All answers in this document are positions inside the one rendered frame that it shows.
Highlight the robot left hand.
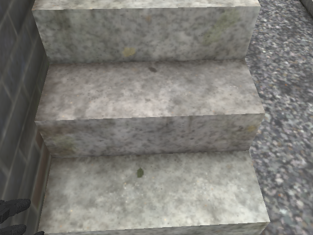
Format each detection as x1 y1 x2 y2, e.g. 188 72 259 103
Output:
0 199 45 235

